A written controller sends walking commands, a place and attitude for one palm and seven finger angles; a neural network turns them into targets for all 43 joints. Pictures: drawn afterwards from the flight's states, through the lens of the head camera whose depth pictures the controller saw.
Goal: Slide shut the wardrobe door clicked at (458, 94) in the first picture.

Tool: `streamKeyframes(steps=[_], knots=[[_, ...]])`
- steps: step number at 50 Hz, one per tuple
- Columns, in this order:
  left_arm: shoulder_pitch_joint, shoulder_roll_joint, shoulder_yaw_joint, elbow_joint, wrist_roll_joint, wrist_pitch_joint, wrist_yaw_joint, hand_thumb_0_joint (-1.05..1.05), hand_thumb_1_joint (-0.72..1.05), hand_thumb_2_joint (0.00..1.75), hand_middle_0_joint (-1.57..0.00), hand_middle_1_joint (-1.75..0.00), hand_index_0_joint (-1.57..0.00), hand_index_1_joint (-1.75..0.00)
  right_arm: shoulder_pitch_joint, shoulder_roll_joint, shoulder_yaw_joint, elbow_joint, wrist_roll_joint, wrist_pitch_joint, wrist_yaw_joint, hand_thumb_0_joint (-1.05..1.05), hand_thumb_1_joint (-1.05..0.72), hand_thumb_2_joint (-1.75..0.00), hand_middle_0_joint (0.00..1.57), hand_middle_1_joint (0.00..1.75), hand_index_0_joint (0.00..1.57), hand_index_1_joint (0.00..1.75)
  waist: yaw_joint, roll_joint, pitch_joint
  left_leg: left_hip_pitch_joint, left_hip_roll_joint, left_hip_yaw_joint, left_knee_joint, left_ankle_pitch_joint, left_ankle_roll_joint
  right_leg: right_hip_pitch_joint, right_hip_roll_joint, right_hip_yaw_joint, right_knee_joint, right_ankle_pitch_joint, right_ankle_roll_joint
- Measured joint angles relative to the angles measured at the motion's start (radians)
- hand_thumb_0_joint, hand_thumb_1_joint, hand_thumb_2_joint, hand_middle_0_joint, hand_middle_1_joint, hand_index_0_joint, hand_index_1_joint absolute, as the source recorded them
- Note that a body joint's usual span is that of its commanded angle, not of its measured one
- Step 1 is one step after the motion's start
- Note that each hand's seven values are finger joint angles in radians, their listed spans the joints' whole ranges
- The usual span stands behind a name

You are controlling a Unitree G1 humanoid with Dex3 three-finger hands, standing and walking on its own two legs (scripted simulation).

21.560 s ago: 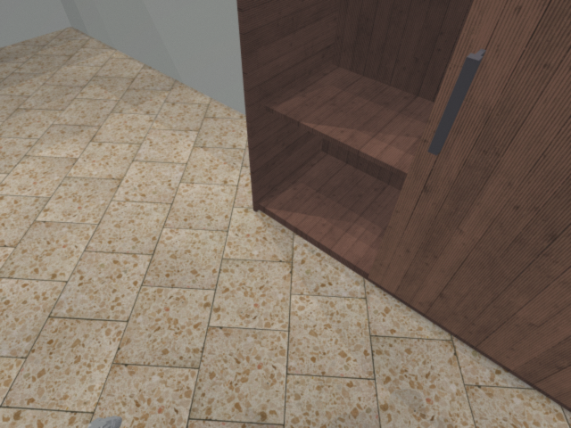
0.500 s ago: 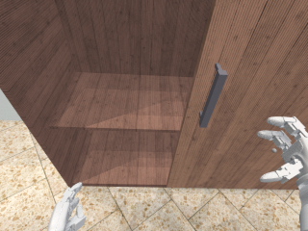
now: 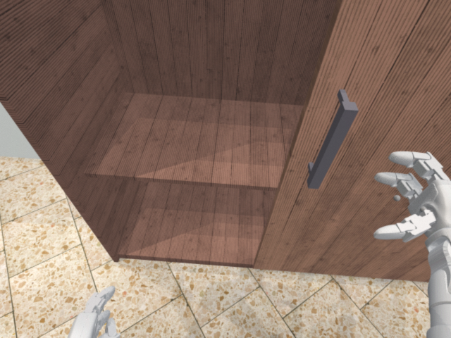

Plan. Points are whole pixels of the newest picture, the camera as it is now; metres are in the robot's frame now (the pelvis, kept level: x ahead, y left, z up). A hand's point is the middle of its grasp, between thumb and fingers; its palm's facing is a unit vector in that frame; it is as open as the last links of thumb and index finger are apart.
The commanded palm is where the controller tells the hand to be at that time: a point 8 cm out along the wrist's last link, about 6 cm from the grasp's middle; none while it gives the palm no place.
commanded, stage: move the hooked fingers beside the handle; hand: right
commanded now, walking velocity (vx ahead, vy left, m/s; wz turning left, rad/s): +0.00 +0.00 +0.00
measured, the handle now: (326, 143) +0.48 -0.16 +0.09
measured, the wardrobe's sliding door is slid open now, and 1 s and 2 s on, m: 0.60 0.60 0.60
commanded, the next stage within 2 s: none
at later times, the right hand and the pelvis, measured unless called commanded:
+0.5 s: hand (379, 169) +0.41 -0.25 +0.10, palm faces +0.02 +1.00 -0.01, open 14.0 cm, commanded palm +0.38 -0.30 +0.11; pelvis +0.01 -0.01 +0.00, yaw +0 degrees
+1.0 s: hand (370, 158) +0.44 -0.24 +0.10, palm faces +0.02 +1.00 -0.02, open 13.4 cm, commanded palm +0.42 -0.28 +0.10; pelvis +0.00 -0.01 -0.01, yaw +0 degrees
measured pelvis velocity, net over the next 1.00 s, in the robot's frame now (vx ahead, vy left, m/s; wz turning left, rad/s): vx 0.00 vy -0.01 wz -0.01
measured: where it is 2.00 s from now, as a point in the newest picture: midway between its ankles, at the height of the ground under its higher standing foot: outside the picture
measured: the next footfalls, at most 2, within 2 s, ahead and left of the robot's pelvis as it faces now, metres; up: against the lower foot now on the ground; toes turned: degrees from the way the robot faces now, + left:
none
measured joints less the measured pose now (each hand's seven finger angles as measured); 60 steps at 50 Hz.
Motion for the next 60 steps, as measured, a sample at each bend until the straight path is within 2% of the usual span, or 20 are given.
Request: streamKeyframes(steps=[14, 37, 50, 60], knots=[[0.012, 0.0, -0.002, -0.015, 0.003, 0.053, -0.013, 0.01, 0.91, 0.89, -0.2, -0.3, -0.21, -0.3, -0.142, -0.047, -0.004, 0.168, -0.025, -0.011, 0.005, -0.01, 0.5, -0.3, 0.3, 1.2, 0.3, 1.2, 0.024, 0.008, -0.013, -0.043, 0.0, -0.005, 0.013, -0.007, -0.006, -0.047, -0.001, -0.004, 0.026, -0.016, -0.006], [0.047, -0.008, 0.001, -0.007, 0.014, 0.129, -0.04, 0.01, 0.91, 0.89, -0.2, -0.3, -0.21, -0.3, -0.328, -0.042, 0.028, 0.343, -0.087, -0.062, -0.084, -0.01, 0.5, -0.3, 0.3, 1.2, 0.3, 1.21, 0.058, 0.01, -0.017, -0.105, 0.004, -0.013, 0.032, -0.011, -0.016, -0.113, 0.003, -0.011, 0.056, -0.029, -0.016], [0.06, -0.001, -0.001, 0.019, 0.016, 0.16, -0.039, 0.01, 0.91, 0.89, -0.2, -0.3, -0.21, -0.3, -0.452, -0.087, 0.03, 0.501, -0.103, -0.137, -0.053, -0.01, 0.5, -0.3, 0.37, 1.25, 0.4, 1.26, 0.059, 0.016, -0.012, -0.161, 0.003, 0.008, 0.064, -0.014, -0.009, -0.18, 0.002, 0.013, 0.095, -0.027, -0.011], [0.068, 0.003, 0.009, 0.023, 0.017, 0.161, -0.048, 0.01, 0.91, 0.89, -0.2, -0.3, -0.21, -0.3, -0.458, -0.068, 0.059, 0.504, -0.091, -0.138, -0.107, -0.01, 0.5, -0.3, 0.33, 1.23, 0.34, 1.24, 0.06, 0.009, -0.017, -0.176, 0.003, 0.011, 0.076, -0.01, -0.005, -0.195, 0.002, 0.017, 0.103, -0.02, -0.008]])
